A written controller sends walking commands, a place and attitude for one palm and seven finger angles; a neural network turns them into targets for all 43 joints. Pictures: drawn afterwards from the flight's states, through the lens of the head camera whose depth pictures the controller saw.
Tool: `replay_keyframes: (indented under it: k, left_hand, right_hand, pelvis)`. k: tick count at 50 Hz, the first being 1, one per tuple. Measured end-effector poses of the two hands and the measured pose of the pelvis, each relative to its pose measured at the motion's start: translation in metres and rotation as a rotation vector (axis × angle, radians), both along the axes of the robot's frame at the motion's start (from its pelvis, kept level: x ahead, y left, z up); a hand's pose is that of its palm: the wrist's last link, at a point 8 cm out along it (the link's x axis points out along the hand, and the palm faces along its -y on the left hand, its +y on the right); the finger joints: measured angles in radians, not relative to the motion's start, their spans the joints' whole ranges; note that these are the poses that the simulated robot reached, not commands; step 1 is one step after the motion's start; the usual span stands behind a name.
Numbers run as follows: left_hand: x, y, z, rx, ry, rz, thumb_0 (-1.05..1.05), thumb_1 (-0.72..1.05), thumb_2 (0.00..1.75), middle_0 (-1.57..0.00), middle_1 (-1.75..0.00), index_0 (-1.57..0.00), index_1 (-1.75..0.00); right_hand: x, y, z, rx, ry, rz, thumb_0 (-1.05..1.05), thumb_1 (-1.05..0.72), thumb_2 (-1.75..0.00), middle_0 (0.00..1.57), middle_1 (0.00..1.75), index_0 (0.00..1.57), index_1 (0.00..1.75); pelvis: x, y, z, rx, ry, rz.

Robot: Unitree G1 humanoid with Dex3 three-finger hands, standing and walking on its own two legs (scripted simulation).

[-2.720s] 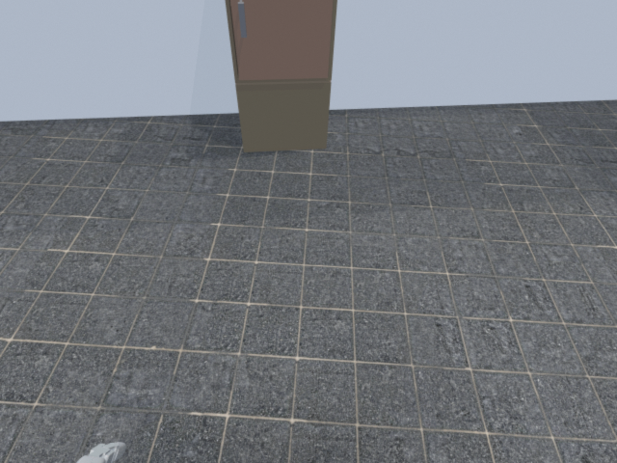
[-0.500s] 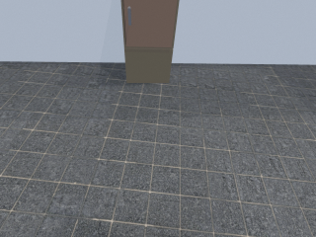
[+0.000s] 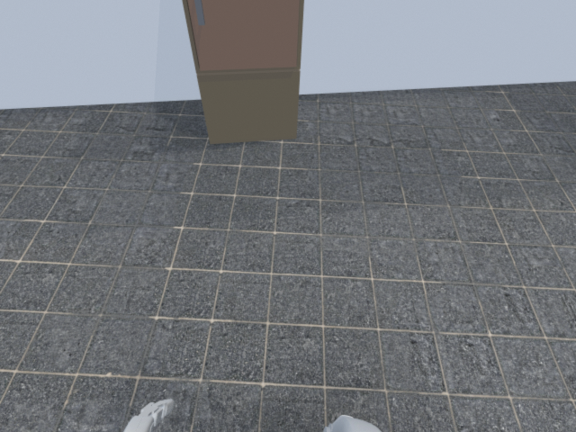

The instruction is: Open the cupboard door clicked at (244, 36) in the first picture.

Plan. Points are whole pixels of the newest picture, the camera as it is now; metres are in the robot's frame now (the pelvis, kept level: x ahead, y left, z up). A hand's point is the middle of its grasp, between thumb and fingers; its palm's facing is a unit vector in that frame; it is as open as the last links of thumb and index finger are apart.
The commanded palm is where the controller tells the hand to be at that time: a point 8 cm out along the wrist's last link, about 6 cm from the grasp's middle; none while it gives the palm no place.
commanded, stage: walk to a spot facing it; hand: left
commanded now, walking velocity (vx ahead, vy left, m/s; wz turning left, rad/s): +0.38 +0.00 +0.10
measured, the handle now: (199, 3) +1.48 +0.34 -0.05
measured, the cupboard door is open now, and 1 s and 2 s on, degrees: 0 0 0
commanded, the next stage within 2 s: take the last steps up to it in 1.28 s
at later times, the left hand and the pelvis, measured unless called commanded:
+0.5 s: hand (141, 424) +0.16 +0.23 -0.16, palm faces +0.10 -0.99 -0.12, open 7.4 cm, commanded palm none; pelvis +0.22 +0.07 +0.02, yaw +1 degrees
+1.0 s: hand (210, 214) +0.57 +0.18 -0.15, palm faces -0.08 -0.98 -0.19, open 7.4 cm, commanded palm none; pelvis +0.44 +0.01 +0.00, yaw -3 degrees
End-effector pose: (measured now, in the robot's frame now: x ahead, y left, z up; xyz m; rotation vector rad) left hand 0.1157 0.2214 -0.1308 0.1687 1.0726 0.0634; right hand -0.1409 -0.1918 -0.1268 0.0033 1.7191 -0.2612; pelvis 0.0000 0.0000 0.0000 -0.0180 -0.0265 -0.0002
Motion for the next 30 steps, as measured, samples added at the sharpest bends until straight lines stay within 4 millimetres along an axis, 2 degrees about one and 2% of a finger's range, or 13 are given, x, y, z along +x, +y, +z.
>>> replay_keyframes:
  k: [4,8,13,18,20,23,30]
  left_hand:
    - [-0.002,0.0,0.007,0.004,0.052,0.062,0.0,0.92,0.89,-0.2,-0.3,-0.2,-0.3]
    - [-0.013,0.014,0.01,0.031,0.143,0.109,-0.01,0.95,0.89,-0.2,-0.3,-0.2,-0.3]
    - [-0.027,0.023,0.002,0.0,0.273,0.159,0.0,0.93,0.89,-0.2,-0.3,-0.2,-0.3]
    - [-0.028,0.034,-0.016,-0.056,0.386,0.221,0.01,0.92,0.89,-0.2,-0.3,-0.2,-0.3]
    - [-0.02,0.041,-0.02,-0.071,0.433,0.225,0.01,0.92,0.89,-0.2,-0.3,-0.2,-0.3]
    - [0.009,0.053,-0.012,-0.072,0.447,0.203,0.01,0.91,0.89,-0.19,-0.3,-0.2,-0.3]
    - [0.124,0.08,0.008,-0.039,0.306,0.152,0.01,0.91,0.89,-0.19,-0.3,-0.19,-0.3]
  right_hand:
    - [0.113,-0.03,0.0,-0.051,-0.204,0.082,0.01,-0.91,-0.9,0.2,0.3,0.2,0.3]
    - [0.226,-0.043,0.012,-0.089,-0.413,0.152,0.01,-0.91,-0.9,0.19,0.29,0.2,0.3]
    - [0.339,-0.03,0.029,-0.092,-0.57,0.238,0.01,-0.91,-0.9,0.19,0.29,0.2,0.3]
    - [0.422,0.003,0.03,-0.093,-0.623,0.327,0.01,-0.91,-0.9,0.19,0.29,0.2,0.3]
    - [0.441,0.016,0.028,-0.097,-0.638,0.334,0.0,-0.91,-0.9,0.19,0.29,0.2,0.3]
    - [0.445,0.03,0.029,-0.097,-0.612,0.298,0.0,-0.91,-0.9,0.19,0.3,0.2,0.3]
    - [0.421,0.027,0.038,-0.145,-0.448,0.193,-0.02,-0.95,-0.9,0.2,0.3,0.2,0.3]
  pelvis:
    - [0.034,-0.003,0.013,-0.007,-0.009,0.011]
    - [0.067,0.0,0.021,-0.018,-0.004,0.023]
    - [0.111,0.012,0.022,-0.033,0.002,0.035]
    - [0.163,0.038,0.011,-0.044,0.0,0.047]
    - [0.179,0.049,0.008,-0.027,-0.006,0.041]
    - [0.201,0.061,0.015,-0.026,-0.01,0.028]
    - [0.253,0.075,0.034,-0.009,0.002,0.01]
